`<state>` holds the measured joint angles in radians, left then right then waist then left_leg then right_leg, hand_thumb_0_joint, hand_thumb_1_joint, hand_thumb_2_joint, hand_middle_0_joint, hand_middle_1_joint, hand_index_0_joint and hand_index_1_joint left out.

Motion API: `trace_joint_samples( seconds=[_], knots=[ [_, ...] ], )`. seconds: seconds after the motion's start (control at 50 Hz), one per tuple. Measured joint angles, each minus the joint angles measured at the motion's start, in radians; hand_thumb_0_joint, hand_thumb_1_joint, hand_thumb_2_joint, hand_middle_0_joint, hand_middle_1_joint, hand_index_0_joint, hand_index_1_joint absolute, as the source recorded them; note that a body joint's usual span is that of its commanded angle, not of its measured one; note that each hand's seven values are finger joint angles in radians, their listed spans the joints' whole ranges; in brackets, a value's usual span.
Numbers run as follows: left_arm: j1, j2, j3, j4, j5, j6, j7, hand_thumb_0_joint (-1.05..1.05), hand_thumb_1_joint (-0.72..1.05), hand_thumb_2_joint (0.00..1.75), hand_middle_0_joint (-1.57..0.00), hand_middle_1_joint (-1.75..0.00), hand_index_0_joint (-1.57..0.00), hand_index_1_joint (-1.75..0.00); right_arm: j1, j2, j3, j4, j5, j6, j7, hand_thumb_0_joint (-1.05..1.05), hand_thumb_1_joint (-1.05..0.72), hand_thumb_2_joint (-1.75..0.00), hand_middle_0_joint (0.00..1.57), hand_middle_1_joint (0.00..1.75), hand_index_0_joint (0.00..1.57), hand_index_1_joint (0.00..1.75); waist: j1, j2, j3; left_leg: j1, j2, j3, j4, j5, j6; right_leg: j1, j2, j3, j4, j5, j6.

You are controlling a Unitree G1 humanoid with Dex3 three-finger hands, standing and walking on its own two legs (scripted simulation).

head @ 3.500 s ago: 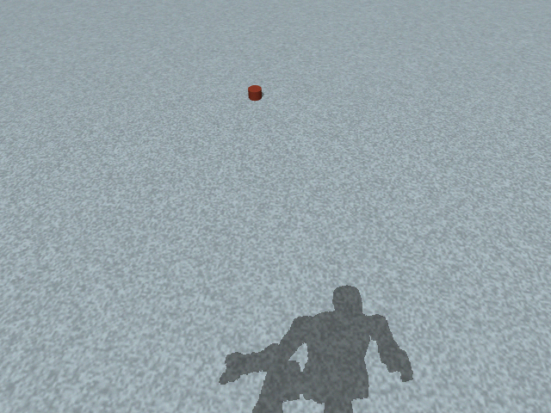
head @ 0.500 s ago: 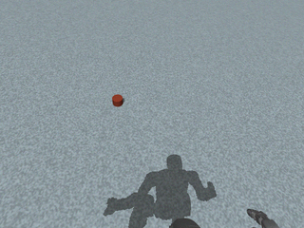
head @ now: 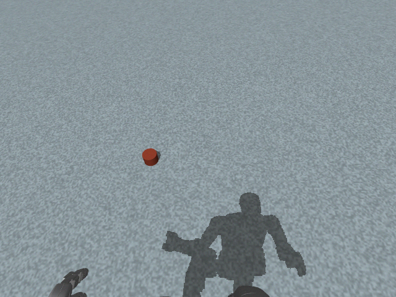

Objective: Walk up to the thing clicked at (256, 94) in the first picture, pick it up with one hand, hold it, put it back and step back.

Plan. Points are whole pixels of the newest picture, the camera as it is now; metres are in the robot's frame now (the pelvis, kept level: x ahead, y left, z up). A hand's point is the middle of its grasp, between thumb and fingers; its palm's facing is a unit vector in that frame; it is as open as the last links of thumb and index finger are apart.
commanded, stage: walk up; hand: left
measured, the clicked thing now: (150, 157) +0.99 +0.32 -0.73
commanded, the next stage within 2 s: none
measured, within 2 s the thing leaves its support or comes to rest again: neither
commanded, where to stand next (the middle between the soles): +0.58 +0.09 m, yaw +1 degrees
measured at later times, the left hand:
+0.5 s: hand (62, 279) +0.19 +0.35 -0.16, palm faces -0.02 -0.94 -0.34, open 7.3 cm
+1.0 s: hand (92, 189) +0.41 +0.31 -0.11, palm faces -0.01 -0.91 -0.42, open 7.3 cm
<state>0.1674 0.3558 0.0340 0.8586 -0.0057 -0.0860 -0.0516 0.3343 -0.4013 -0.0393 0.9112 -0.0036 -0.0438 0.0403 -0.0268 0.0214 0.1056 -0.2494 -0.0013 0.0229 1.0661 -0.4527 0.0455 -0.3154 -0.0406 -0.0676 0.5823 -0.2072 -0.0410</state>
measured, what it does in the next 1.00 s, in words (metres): walks ahead: left foot, then right foot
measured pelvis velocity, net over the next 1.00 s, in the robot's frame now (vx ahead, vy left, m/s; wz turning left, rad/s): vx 0.34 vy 0.03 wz -0.01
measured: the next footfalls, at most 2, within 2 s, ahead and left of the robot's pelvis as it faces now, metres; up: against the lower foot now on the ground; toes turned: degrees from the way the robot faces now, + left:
left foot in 0.36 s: +0.28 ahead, +0.18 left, +0.00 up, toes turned +7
right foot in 0.86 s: +0.44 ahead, -0.08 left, +0.00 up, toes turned -4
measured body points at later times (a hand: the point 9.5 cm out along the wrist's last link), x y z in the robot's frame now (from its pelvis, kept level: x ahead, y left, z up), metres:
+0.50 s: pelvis +0.17 +0.07 +0.00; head +0.19 +0.10 +0.45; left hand +0.20 +0.39 -0.13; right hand +0.27 -0.25 -0.09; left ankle +0.24 +0.18 -0.73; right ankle +0.12 -0.08 -0.66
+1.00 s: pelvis +0.34 +0.03 +0.00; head +0.35 +0.00 +0.45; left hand +0.41 +0.35 -0.08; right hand +0.39 -0.28 -0.14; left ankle +0.29 +0.17 -0.67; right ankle +0.40 -0.08 -0.73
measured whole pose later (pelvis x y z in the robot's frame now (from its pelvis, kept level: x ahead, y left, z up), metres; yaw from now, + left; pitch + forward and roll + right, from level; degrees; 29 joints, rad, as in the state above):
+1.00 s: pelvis +0.34 +0.03 +0.00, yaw +0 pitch -3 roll +1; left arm 0.27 0.38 0.04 0.87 0.00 -0.09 -0.05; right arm 0.31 -0.43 -0.04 0.88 0.00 -0.02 0.04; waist 0.01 0.06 0.09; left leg -0.33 0.01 0.02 1.04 -0.45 0.04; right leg -0.30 -0.05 -0.05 0.58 -0.22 -0.02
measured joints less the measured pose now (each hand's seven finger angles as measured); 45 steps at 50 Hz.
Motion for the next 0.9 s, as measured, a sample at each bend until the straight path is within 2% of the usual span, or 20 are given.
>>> trace_joint_samples(
  seconds=[0.08, 0.14, 0.24, 0.32, 0.36, 0.38, 0.4, 0.42, 0.48, 0.52, 0.6, 0.68, 0.76, 0.82, 0.86, 0.9],
  knots=[
    [0.05, -0.008, -0.011, 0.003, -0.003, -0.005, 0.01, 0.01, 0.91, 0.9, -0.21, -0.3, -0.21, -0.3, -0.039, -0.017, -0.007, -0.019, 0.004, 0.002, 0.008, 0.01, -0.91, -0.89, 0.21, 0.3, 0.2, 0.3, 0.017, 0.021, -0.011, -0.149, 0.027, -0.069, 0.0, 0.118, -0.006, 0.095, 0.02, 0.0, -0.098, 0.009, 0.001],
    [0.083, -0.002, -0.009, 0.013, 0.004, -0.001, 0.009, 0.01, 0.91, 0.9, -0.21, -0.3, -0.21, -0.3, -0.057, -0.03, -0.022, -0.029, -0.002, 0.007, 0.017, 0.0, -0.91, -0.89, 0.2, 0.3, 0.2, 0.3, 0.017, 0.037, -0.016, -0.227, 0.053, -0.099, -0.06, 0.192, -0.029, 0.148, 0.034, -0.012, -0.142, 0.001, 0.001],
    [0.125, 0.026, 0.008, 0.012, 0.019, 0.002, 0.003, 0.01, 0.9, 0.9, -0.21, -0.3, -0.21, -0.3, -0.058, -0.037, -0.035, -0.012, -0.018, 0.02, 0.036, 0.0, -0.91, -0.9, 0.2, 0.3, 0.2, 0.3, 0.032, 0.036, -0.032, -0.26, 0.094, -0.059, -0.28, 0.258, -0.057, 0.208, 0.037, -0.037, -0.168, -0.044, 0.009],
    [0.151, 0.061, 0.021, 0.012, 0.02, 0.005, 0.0, 0.01, 0.9, 0.9, -0.21, -0.3, -0.21, -0.3, -0.064, -0.032, -0.035, 0.004, -0.024, 0.016, 0.047, 0.0, -0.91, -0.9, 0.2, 0.3, 0.2, 0.3, 0.052, 0.019, -0.034, -0.205, 0.108, -0.027, -0.449, 0.293, -0.045, 0.231, 0.03, -0.048, -0.121, -0.117, 0.035],
    [0.17, 0.078, 0.024, 0.018, 0.019, 0.012, 0.0, 0.01, 0.9, 0.9, -0.21, -0.3, -0.21, -0.3, -0.066, -0.027, -0.034, 0.005, -0.026, 0.008, 0.047, 0.0, -0.91, -0.9, 0.2, 0.3, 0.2, 0.3, 0.055, 0.005, -0.044, -0.158, 0.099, -0.006, -0.501, 0.299, -0.035, 0.233, 0.018, -0.051, -0.071, -0.172, 0.051],
    [0.174, 0.09, 0.026, 0.024, 0.021, 0.017, 0.002, 0.01, 0.91, 0.9, -0.21, -0.3, -0.21, -0.3, -0.072, -0.018, -0.034, 0.005, -0.027, 0.0, 0.044, 0.0, -0.91, -0.9, 0.2, 0.3, 0.2, 0.3, 0.053, -0.022, -0.041, -0.147, 0.079, 0.006, -0.496, 0.323, -0.037, 0.228, -0.007, -0.045, -0.024, -0.21, 0.051],
    [0.177, 0.098, 0.028, 0.032, 0.02, 0.025, 0.006, 0.01, 0.91, 0.9, -0.21, -0.3, -0.21, -0.3, -0.081, -0.007, -0.033, 0.0, -0.031, -0.01, 0.04, 0.0, -0.91, -0.9, 0.2, 0.3, 0.2, 0.3, 0.056, -0.054, -0.032, -0.137, 0.058, 0.03, -0.474, 0.304, -0.035, 0.202, -0.038, -0.025, 0.059, -0.234, 0.032],
    [0.178, 0.094, 0.029, 0.04, 0.016, 0.034, 0.01, 0.01, 0.91, 0.9, -0.21, -0.3, -0.21, -0.3, -0.086, -0.004, -0.031, -0.013, -0.033, -0.021, 0.035, 0.0, -0.91, -0.89, 0.2, 0.3, 0.2, 0.3, 0.053, -0.063, -0.028, -0.134, 0.053, 0.043, -0.449, 0.276, -0.032, 0.156, -0.036, 0.012, 0.176, -0.254, 0.02],
    [0.172, 0.084, 0.01, 0.062, 0.014, 0.054, 0.017, 0.01, 0.91, 0.9, -0.2, -0.3, -0.2, -0.3, -0.084, 0.011, -0.023, -0.045, -0.012, -0.036, 0.025, 0.0, -0.91, -0.89, 0.21, 0.3, 0.2, 0.3, 0.024, -0.05, -0.023, -0.095, 0.06, 0.036, -0.449, 0.236, -0.017, 0.015, 0.023, 0.065, 0.467, -0.274, -0.004],
    [0.168, 0.087, 0.005, 0.062, 0.007, 0.052, 0.013, 0.01, 0.91, 0.9, -0.2, -0.3, -0.2, -0.3, -0.075, 0.025, -0.011, -0.05, -0.005, -0.036, 0.017, 0.0, -0.91, -0.89, 0.21, 0.3, 0.2, 0.3, 0.02, -0.066, -0.021, -0.041, 0.051, 0.047, -0.505, 0.244, -0.018, -0.058, 0.022, 0.089, 0.512, -0.211, -0.007],
    [0.158, 0.088, 0.009, 0.055, 0.003, 0.051, -0.001, 0.01, 0.91, 0.9, -0.2, -0.3, -0.2, -0.3, -0.045, 0.034, 0.003, -0.05, -0.001, -0.038, 0.012, 0.0, -0.91, -0.89, 0.21, 0.3, 0.2, 0.3, 0.016, -0.087, -0.023, 0.044, 0.026, 0.064, -0.585, 0.244, -0.011, -0.151, -0.016, 0.112, 0.443, -0.105, 0.019],
    [0.155, 0.078, 0.013, 0.06, 0.014, 0.059, -0.016, 0.01, 0.91, 0.9, -0.2, -0.3, -0.2, -0.3, -0.02, 0.023, 0.0, -0.047, -0.006, -0.033, 0.013, 0.0, -0.9, -0.89, 0.21, 0.3, 0.2, 0.3, 0.018, -0.079, -0.031, 0.109, 0.014, 0.084, -0.627, 0.221, -0.004, -0.185, -0.049, 0.101, 0.309, -0.05, 0.046],
    [0.143, 0.066, 0.016, 0.068, 0.021, 0.061, -0.028, 0.01, 0.91, 0.9, -0.2, -0.3, -0.2, -0.3, 0.002, 0.002, -0.01, -0.048, -0.007, -0.03, 0.014, 0.0, -0.9, -0.89, 0.21, 0.3, 0.2, 0.3, 0.008, -0.053, -0.036, 0.151, 0.011, 0.093, -0.632, 0.179, -0.014, -0.161, -0.067, 0.071, 0.153, 0.005, 0.044],
    [0.133, 0.062, 0.018, 0.066, 0.021, 0.048, -0.029, 0.01, 0.91, 0.9, -0.2, -0.3, -0.2, -0.3, 0.011, -0.015, -0.014, -0.048, -0.008, -0.021, 0.014, 0.0, -0.9, -0.89, 0.21, 0.3, 0.2, 0.3, 0.006, -0.034, -0.04, 0.162, 0.015, 0.1, -0.591, 0.122, -0.033, -0.11, -0.061, 0.059, 0.05, 0.027, 0.034],
    [0.128, 0.062, 0.021, 0.062, 0.023, 0.034, -0.023, 0.01, 0.91, 0.9, -0.2, -0.3, -0.21, -0.3, 0.016, -0.023, -0.016, -0.052, -0.006, -0.013, 0.012, 0.0, -0.9, -0.89, 0.21, 0.3, 0.2, 0.3, 0.006, -0.018, -0.042, 0.156, 0.03, 0.1, -0.525, 0.062, -0.05, -0.057, -0.04, 0.045, -0.013, 0.051, 0.03],
    [0.11, 0.045, 0.024, 0.056, 0.026, 0.016, -0.01, 0.01, 0.91, 0.9, -0.2, -0.3, -0.21, -0.3, 0.01, -0.032, -0.019, -0.047, -0.002, -0.001, 0.005, 0.0, -0.91, -0.89, 0.21, 0.3, 0.2, 0.3, 0.005, 0.036, -0.027, 0.111, 0.071, 0.064, -0.372, 0.01, -0.024, -0.044, -0.004, 0.014, 0.023, 0.023, 0.032]
  ],
)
